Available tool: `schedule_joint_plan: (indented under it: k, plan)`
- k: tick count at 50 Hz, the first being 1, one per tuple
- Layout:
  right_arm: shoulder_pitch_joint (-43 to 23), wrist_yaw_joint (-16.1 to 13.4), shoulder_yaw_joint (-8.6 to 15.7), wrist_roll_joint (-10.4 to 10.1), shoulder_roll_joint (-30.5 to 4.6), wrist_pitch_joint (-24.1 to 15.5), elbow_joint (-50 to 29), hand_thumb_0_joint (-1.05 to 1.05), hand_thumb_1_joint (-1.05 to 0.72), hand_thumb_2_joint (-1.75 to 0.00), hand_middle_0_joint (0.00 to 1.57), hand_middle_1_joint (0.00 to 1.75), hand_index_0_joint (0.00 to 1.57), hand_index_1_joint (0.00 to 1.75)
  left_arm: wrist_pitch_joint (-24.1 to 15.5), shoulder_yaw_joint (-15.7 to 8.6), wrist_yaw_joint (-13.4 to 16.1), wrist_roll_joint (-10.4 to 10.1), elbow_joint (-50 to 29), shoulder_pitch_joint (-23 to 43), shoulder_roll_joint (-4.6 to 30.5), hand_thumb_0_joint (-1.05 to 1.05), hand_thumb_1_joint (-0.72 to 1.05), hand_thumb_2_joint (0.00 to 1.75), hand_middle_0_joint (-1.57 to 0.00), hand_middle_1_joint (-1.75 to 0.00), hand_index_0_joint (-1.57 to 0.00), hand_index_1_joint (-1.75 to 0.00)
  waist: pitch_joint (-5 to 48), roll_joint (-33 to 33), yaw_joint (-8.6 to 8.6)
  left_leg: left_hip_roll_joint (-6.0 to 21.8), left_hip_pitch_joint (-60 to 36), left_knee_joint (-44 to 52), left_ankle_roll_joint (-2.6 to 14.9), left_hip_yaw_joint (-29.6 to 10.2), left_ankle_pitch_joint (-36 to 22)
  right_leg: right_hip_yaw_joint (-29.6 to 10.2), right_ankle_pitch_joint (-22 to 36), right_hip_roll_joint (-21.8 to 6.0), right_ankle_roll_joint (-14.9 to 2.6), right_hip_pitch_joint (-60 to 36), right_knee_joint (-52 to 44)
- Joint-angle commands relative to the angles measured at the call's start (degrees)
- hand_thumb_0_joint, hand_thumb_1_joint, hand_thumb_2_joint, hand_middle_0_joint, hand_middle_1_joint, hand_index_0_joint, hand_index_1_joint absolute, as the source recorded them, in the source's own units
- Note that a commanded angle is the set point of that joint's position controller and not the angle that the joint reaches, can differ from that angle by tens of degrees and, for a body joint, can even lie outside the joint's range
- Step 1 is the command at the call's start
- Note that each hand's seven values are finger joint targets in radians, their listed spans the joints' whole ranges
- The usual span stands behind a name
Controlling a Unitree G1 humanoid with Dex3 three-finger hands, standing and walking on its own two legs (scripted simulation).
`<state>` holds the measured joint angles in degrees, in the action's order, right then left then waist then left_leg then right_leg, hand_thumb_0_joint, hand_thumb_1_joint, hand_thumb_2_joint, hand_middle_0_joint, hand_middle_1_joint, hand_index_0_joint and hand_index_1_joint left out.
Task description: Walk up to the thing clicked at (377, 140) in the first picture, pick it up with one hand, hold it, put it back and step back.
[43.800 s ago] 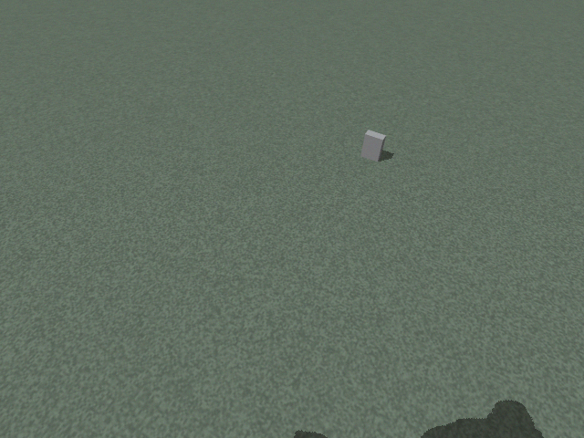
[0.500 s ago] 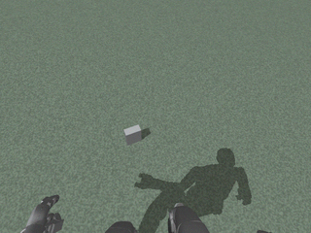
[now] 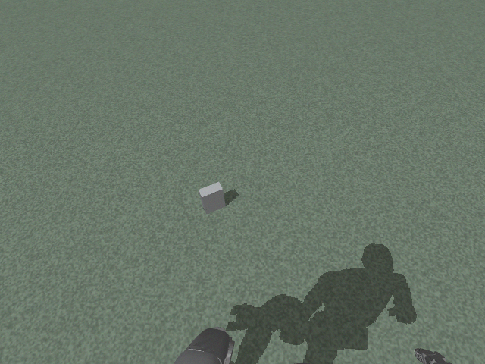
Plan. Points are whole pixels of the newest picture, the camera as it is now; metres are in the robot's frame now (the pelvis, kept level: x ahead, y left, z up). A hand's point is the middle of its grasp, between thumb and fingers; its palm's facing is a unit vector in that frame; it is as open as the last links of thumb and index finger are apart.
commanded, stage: step back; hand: left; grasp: from the side
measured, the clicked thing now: (212, 198) +0.86 +0.24 -0.69
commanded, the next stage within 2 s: stand in 1.30 s
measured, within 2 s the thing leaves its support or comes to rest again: neither
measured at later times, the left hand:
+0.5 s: hand out of the picture -0.07 +0.25 -0.16, palm faces +0.05 -0.94 -0.35, open 7.4 cm
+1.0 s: hand out of the picture -0.02 +0.28 -0.15, palm faces +0.04 -0.92 -0.38, open 7.4 cm
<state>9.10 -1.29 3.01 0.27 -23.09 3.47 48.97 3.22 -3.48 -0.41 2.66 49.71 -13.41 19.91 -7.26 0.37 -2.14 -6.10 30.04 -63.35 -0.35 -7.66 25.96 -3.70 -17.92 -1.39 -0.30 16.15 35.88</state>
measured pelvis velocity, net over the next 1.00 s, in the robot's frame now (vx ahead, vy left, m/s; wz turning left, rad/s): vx -0.08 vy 0.00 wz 0.06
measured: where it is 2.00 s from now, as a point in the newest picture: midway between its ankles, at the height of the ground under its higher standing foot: outside the picture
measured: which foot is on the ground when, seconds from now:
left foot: up 0.00-0.14, down 0.16-1.00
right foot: down 0.00-0.20, up 0.22-0.44, down 0.46-1.00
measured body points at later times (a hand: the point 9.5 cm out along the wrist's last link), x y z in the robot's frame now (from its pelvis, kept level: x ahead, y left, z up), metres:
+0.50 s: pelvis -0.11 -0.02 +0.00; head -0.09 -0.01 +0.45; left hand -0.07 +0.30 -0.13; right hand +0.01 -0.32 -0.11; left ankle -0.09 +0.11 -0.73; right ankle -0.10 -0.15 -0.73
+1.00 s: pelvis -0.08 +0.00 +0.00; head -0.05 +0.01 +0.45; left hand -0.02 +0.33 -0.12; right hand +0.02 -0.29 -0.13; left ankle -0.07 +0.13 -0.73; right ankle -0.07 -0.13 -0.73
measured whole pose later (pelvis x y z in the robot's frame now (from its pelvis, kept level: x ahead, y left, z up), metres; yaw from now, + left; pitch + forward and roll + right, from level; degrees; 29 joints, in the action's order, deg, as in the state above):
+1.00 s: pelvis -0.08 +0.00 +0.00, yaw +3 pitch -2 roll -1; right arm 9.2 0.7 2.2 1.2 -19.1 -0.5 57.0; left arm -1.9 -2.5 0.1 1.4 58.1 -10.3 22.2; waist -4.7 0.7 -0.4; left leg 2.2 14.8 -34.2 -0.3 0.6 17.4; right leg 0.7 -16.1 -0.5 0.6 11.8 30.5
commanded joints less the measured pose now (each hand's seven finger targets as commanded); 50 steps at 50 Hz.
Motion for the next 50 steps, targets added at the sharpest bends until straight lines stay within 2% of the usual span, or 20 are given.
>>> schedule_joint_plan:
  k: [1, 4, 7, 8, 10, 11, 14, 19, 22, 23, 24, 26, 35, 36, 37, 38, 39, 40, 47, 50]
  plan:
    - [2.6, -1.1, 1.9, 0.0, -9.2, -2.1, -3.2, 0.00, -0.90, -0.90, 0.20, 0.30, 0.20, 0.30, -1.7, -4.6, 1.6, 0.4, -8.6, 6.5, 14.5, 0.00, 0.90, 0.90, -0.20, -0.30, -0.20, -0.30, 5.4, -10.3, 1.04, -0.6, -2.8, 1.3, -1.26, 1.6, 1.2, -5.7, 16.6, -8.6, -9.42, -0.8, -10.2]
    - [1.7, -0.9, 1.7, 0.7, -8.4, -3.2, -3.9, 0.00, -0.90, -0.90, 0.20, 0.30, 0.20, 0.30, -1.4, -4.9, 2.0, 0.8, -7.8, 3.1, 14.1, 0.00, 0.90, 0.90, -0.20, -0.30, -0.20, -0.30, 9.4, -13.5, -1.46, 2.7, -1.5, 17.8, -1.29, 5.6, 3.6, -7.3, 15.8, -10.5, -10.16, -13.8, -7.7]
    - [7.5, -0.7, 2.5, 1.5, -8.3, -4.2, -0.9, 0.00, -0.90, -0.90, 0.20, 0.30, 0.20, 0.30, -0.8, -4.6, 1.4, -0.4, -8.0, 4.7, 15.3, 0.00, 0.90, 0.90, -0.20, -0.30, -0.20, -0.30, 12.6, -12.2, 0.98, 4.3, -14.3, 41.3, 0.88, 8.1, -7.1, -7.5, 16.7, -11.4, -8.82, -11.8, -0.6]
    - [7.9, -0.8, 3.0, 1.7, -9.0, -4.3, 0.4, 0.00, -0.90, -0.90, 0.20, 0.30, 0.20, 0.30, -0.4, -3.5, 1.1, -0.7, -7.6, 2.5, 14.1, 0.00, 0.90, 0.90, -0.20, -0.30, -0.20, -0.30, 12.4, -8.9, 0.54, 4.5, -21.2, 44.6, 1.67, 5.1, -12.1, -6.0, 12.3, -8.8, -6.43, -4.6, 2.7]
    - [2.7, -0.5, 4.6, 3.2, -16.2, -4.4, -1.3, 0.00, -0.90, -0.90, 0.20, 0.30, 0.20, 0.30, -0.5, -2.2, 1.1, -1.6, -7.3, 0.6, 9.9, 0.00, 0.90, 0.90, -0.20, -0.30, -0.20, -0.30, 9.1, 9.3, -1.30, 22.9, -27.9, 46.8, 9.03, -21.4, -7.5, 3.5, -14.3, 2.8, -0.98, 18.6, 15.8]
    - [2.3, -0.2, 4.9, 2.7, -19.9, -4.4, -2.0, 0.00, -0.90, -0.90, 0.20, 0.30, 0.20, 0.30, -0.7, -3.3, 2.0, -0.9, -7.1, 7.1, 13.7, 0.00, 0.90, 0.90, -0.20, -0.30, -0.20, -0.30, 7.1, 11.1, 3.83, 29.9, -11.1, 49.3, 16.40, -26.7, 0.2, -2.9, -18.0, -0.2, -0.08, 10.4, 21.5]
    - [-5.2, -0.5, 2.7, 3.0, -11.9, -5.4, -2.3, 0.00, -0.90, -0.90, 0.20, 0.30, 0.20, 0.30, -1.3, -3.4, 0.4, -2.0, -3.9, 4.3, 13.5, 0.00, 0.90, 0.90, -0.20, -0.30, -0.20, -0.30, 3.3, 6.3, -0.79, 18.5, -8.1, 45.3, 10.67, -7.1, -10.8, -4.9, -7.8, 2.2, -1.03, 4.7, 23.0]
    - [0.4, 0.6, 3.5, 2.6, -11.9, -5.1, -0.5, 0.00, -0.90, -0.90, 0.20, 0.30, 0.20, 0.30, -3.1, -2.6, -0.7, -1.3, -2.9, 6.1, 11.9, 0.00, 0.90, 0.90, -0.20, -0.30, -0.20, -0.30, 4.0, 10.3, 3.64, 15.5, -17.1, 44.6, 8.69, -5.4, 3.3, 3.2, -10.3, 1.9, 0.12, 3.6, 1.3]
    - [-0.8, 1.1, 3.2, 2.0, -11.1, -3.8, -0.7, 0.00, -0.90, -0.90, 0.20, 0.30, 0.20, 0.30, -5.0, -2.6, 0.4, -0.7, 1.2, 0.1, 11.2, 0.00, 0.90, 0.90, -0.20, -0.30, -0.20, -0.30, 5.5, 8.7, 0.53, 14.6, -12.1, 36.9, 7.50, -1.6, 0.8, 4.4, -1.3, 3.2, -1.32, -9.0, -16.7]
    - [-0.4, 1.1, 2.5, 1.6, -8.7, -3.8, -1.1, 0.00, -0.90, -0.90, 0.20, 0.30, 0.20, 0.30, -5.7, -3.1, 0.8, -0.2, 2.3, -2.1, 13.1, 0.00, 0.90, 0.90, -0.20, -0.30, -0.20, -0.30, 7.7, 4.2, -0.25, 12.5, -7.9, 30.5, 5.56, 0.5, -0.7, -2.0, 0.1, 0.3, -2.31, -15.9, -17.5]
    - [-0.6, 1.3, 1.6, 1.2, -5.8, -4.0, -2.2, 0.00, -0.90, -0.90, 0.20, 0.30, 0.20, 0.30, -6.4, -4.0, 1.2, 0.5, 2.7, -4.1, 16.0, 0.00, 0.90, 0.90, -0.20, -0.30, -0.20, -0.30, 8.5, -5.6, -0.83, 7.3, -0.5, 20.5, 2.47, 4.3, -0.4, -16.9, -3.5, -8.5, -4.80, -19.5, -21.0]
    - [-2.4, 0.8, 3.1, 1.9, -9.5, -4.1, -1.2, 0.00, -0.90, -0.90, 0.20, 0.30, 0.20, 0.30, -6.5, -4.8, 1.0, 0.3, 0.7, 2.9, 21.0, 0.00, 0.90, 0.90, -0.20, -0.30, -0.20, -0.30, 1.2, -6.8, -0.93, 7.5, -2.0, 13.1, 0.38, 1.2, 5.8, -29.6, -18.8, -20.8, -13.96, -1.6, -23.2]
    - [2.4, 2.0, 3.2, 1.5, -7.1, -5.9, 2.9, 0.00, -0.90, -0.90, 0.20, 0.30, 0.20, 0.30, -6.0, -1.9, 0.3, -1.1, 0.8, 5.4, 14.7, 0.00, 0.90, 0.90, -0.20, -0.30, -0.20, -0.30, 6.1, -7.6, 2.90, 5.0, -22.2, 38.8, 0.79, 9.1, -12.3, -3.7, 7.8, -7.7, -5.51, 0.5, -10.1]
    - [3.9, 1.5, 3.7, 1.8, -8.1, -6.2, 3.6, 0.00, -0.90, -0.90, 0.20, 0.30, 0.20, 0.30, -5.8, -1.1, 0.3, -1.2, 0.5, 5.2, 13.0, 0.00, 0.90, 0.90, -0.20, -0.30, -0.20, -0.30, 8.0, -5.9, 3.86, 7.2, -27.2, 40.0, 1.54, 5.4, -15.3, -2.0, 11.3, -6.4, -4.19, 3.3, -5.3]
    - [5.5, 1.0, 4.3, 2.3, -11.0, -6.5, 4.1, 0.00, -0.90, -0.90, 0.20, 0.30, 0.20, 0.30, -5.6, -0.2, 0.2, -1.7, 0.0, 4.2, 10.1, 0.00, 0.90, 0.90, -0.20, -0.30, -0.20, -0.30, 9.9, 2.7, 4.07, 15.8, -30.7, 44.2, 3.60, -6.5, -13.8, 1.1, 6.1, -2.1, -2.11, 8.3, 2.6]
    - [2.6, 0.9, 4.2, 2.0, -13.8, -6.6, 3.0, 0.00, -0.90, -0.90, 0.20, 0.30, 0.20, 0.30, -4.9, -0.1, 0.6, -2.5, 0.8, 3.2, 9.7, 0.00, 0.90, 0.90, -0.20, -0.30, -0.20, -0.30, 8.7, 8.2, 2.69, 23.9, -26.1, 49.0, 8.65, -18.0, -0.9, 4.4, -9.6, 1.6, -0.86, 10.7, 6.0]
    - [0.6, 1.1, 4.8, 1.6, -15.8, -6.2, 2.7, 0.00, -0.90, -0.90, 0.20, 0.30, 0.20, 0.30, -4.6, -1.2, 0.9, -2.0, 2.1, 2.9, 14.0, 0.00, 0.90, 0.90, -0.20, -0.30, -0.20, -0.30, 6.5, 6.7, 2.91, 26.4, -18.1, 50.4, 13.09, -19.8, 7.9, 1.2, -14.2, -0.8, -1.02, 6.2, 11.6]
    - [-1.3, 1.2, 4.7, 2.0, -15.2, -6.0, 2.3, 0.00, -0.90, -0.90, 0.20, 0.30, 0.20, 0.30, -4.7, -1.3, 0.6, -1.9, 2.4, 2.7, 14.6, 0.00, 0.90, 0.90, -0.20, -0.30, -0.20, -0.30, 4.1, 5.2, 2.08, 25.3, -14.1, 50.6, 13.16, -17.8, 9.1, 0.6, -14.0, -1.6, -1.23, 4.5, 11.8]
    - [-4.7, 1.4, 2.3, 0.7, -9.0, -5.4, 2.8, 0.00, -0.90, -0.90, 0.20, 0.30, 0.20, 0.30, -6.3, -1.6, 1.1, -1.4, 5.8, 0.2, 12.2, 0.00, 0.90, 0.90, -0.20, -0.30, -0.20, -0.30, 9.1, 7.2, -0.43, 14.7, -14.6, 37.0, 4.39, 0.6, -21.0, 2.9, 8.3, -0.2, -1.29, -10.4, -13.2]
    - [-4.5, 1.2, 1.5, 0.2, -5.7, -5.0, 3.0, 0.00, -0.90, -0.90, 0.20, 0.30, 0.20, 0.30, -6.6, -2.5, 1.5, -1.0, 5.9, 2.1, 17.6, 0.00, 0.90, 0.90, -0.20, -0.30, -0.20, -0.30, 9.4, -4.0, 0.26, 7.9, -9.9, 29.3, 0.64, 5.7, -7.9, -12.8, 6.1, -12.1, -7.33, -10.4, -16.1]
